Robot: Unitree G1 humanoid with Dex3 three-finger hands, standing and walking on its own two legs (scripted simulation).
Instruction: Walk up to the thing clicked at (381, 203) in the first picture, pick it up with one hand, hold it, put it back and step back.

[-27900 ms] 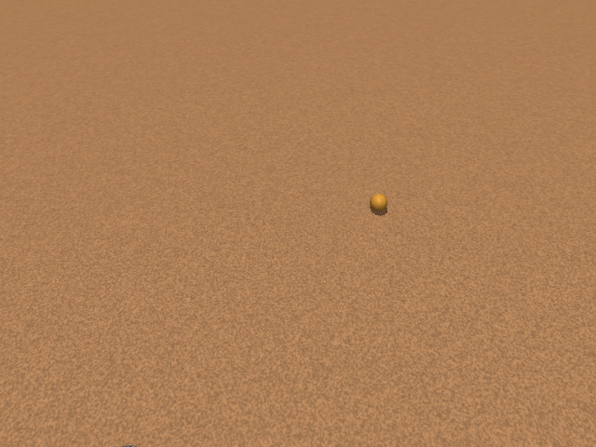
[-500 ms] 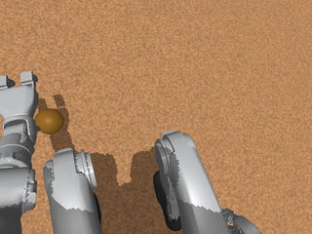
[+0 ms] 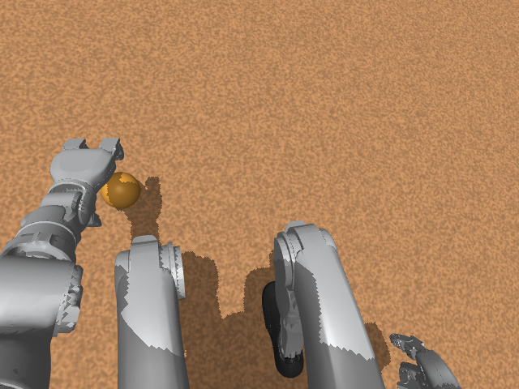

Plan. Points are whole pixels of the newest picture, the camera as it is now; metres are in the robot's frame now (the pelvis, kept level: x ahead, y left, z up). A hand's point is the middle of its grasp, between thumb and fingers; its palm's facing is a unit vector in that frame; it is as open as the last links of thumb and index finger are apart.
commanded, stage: withdraw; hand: left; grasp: from above
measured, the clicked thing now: (121, 190) +0.48 +0.23 -0.32
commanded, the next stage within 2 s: home in 0.10 s
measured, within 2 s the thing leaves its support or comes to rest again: neither
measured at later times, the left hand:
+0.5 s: hand (57, 166) +0.45 +0.28 -0.10, palm faces -0.39 -0.16 -0.90, open 11.9 cm
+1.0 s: hand out of the picture +0.27 +0.23 +0.12, palm faces -0.13 -0.85 -0.52, open 7.5 cm
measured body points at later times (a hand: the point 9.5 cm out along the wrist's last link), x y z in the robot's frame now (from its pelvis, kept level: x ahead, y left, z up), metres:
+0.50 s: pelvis +0.02 +0.02 +0.03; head +0.23 +0.03 +0.43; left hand +0.47 +0.28 -0.05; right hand +0.08 -0.23 -0.12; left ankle +0.10 +0.15 -0.33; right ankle +0.11 -0.12 -0.33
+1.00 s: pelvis +0.03 +0.01 +0.21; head +0.14 +0.05 +0.65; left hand +0.28 +0.28 +0.15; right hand +0.27 -0.21 +0.14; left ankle +0.10 +0.15 -0.33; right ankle +0.11 -0.12 -0.33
